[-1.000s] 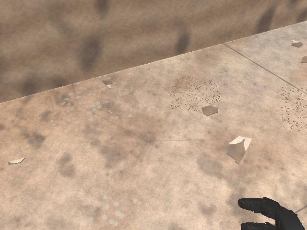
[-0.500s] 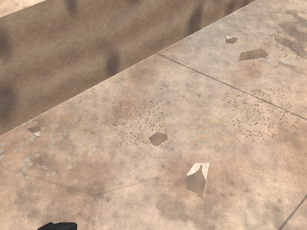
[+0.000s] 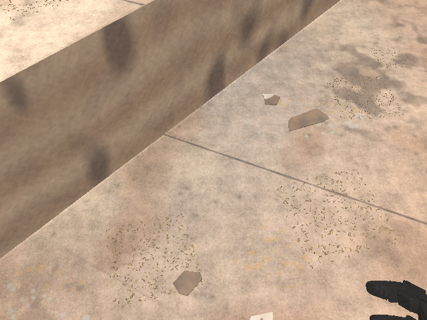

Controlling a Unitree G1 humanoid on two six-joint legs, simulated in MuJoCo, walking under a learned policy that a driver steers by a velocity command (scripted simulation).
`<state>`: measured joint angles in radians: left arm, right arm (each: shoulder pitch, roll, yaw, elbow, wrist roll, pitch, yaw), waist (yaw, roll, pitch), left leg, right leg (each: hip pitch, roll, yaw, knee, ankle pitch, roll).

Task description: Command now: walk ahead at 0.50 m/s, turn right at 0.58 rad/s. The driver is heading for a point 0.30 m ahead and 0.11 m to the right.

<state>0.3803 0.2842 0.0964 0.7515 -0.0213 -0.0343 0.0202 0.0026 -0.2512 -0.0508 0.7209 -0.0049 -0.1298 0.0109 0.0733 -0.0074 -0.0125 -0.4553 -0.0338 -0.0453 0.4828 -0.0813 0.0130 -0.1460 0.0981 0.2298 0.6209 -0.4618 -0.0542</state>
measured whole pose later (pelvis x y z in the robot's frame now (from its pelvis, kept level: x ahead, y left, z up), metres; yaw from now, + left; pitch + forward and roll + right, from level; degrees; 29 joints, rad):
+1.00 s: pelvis +0.30 -0.03 +0.01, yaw -13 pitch -1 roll -1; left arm 0.20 0.22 0.05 0.86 0.01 0.00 0.02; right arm 0.20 -0.21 -0.01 0.93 -0.01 -0.02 -0.03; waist 0.00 -0.01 0.02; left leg -0.23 0.03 0.01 0.56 -0.31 -0.01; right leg -0.29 0.00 0.01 0.51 -0.21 0.01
